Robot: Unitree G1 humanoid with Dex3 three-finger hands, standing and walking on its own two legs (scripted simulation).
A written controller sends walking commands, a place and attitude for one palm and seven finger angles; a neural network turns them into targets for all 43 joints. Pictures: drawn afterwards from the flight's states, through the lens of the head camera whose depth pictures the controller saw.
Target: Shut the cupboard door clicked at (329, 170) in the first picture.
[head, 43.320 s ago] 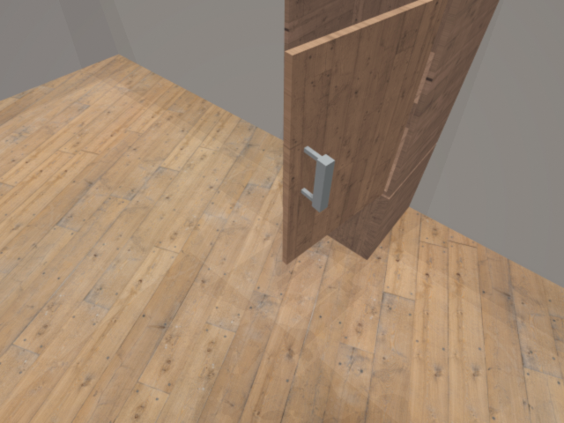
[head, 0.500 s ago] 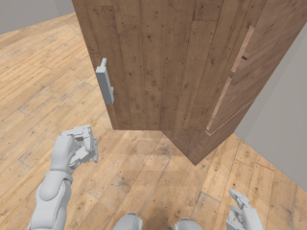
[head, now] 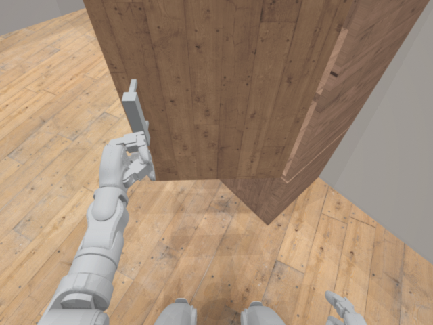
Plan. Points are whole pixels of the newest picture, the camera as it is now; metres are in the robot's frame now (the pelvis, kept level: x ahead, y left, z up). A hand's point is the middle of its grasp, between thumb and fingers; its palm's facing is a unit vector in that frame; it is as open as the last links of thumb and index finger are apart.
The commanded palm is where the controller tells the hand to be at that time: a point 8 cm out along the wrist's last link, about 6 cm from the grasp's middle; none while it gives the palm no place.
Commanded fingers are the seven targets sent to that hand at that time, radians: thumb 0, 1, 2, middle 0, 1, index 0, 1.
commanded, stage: bring the fist close to the handle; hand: left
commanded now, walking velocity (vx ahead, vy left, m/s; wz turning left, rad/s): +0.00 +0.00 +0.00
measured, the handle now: (139, 113) +0.53 +0.18 +0.06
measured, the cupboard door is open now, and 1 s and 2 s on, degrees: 50 47 34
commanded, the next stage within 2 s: push the door shut along its arc in 0.54 s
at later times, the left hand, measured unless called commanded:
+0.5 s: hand (148, 147) +0.44 +0.14 +0.05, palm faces +0.05 -1.00 -0.01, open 3.1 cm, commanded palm +0.41 +0.20 +0.06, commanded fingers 0.00 0.90 0.90 -1.30 -1.50 -1.30 -1.50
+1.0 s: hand (155, 133) +0.47 +0.13 +0.06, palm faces -0.05 -1.00 -0.03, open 3.1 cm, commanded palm +0.46 +0.18 +0.06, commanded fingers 0.00 0.90 0.90 -1.30 -1.50 -1.30 -1.50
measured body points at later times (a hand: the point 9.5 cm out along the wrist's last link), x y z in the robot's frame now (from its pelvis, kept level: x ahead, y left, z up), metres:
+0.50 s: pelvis +0.00 -0.01 +0.00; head +0.09 -0.01 +0.44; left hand +0.43 +0.20 +0.06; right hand +0.04 -0.27 -0.12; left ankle +0.03 +0.10 -0.66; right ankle +0.02 -0.11 -0.66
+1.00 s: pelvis +0.00 +0.00 -0.01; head +0.10 +0.01 +0.43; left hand +0.47 +0.19 +0.07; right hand +0.06 -0.26 -0.13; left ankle +0.03 +0.10 -0.66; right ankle +0.02 -0.10 -0.66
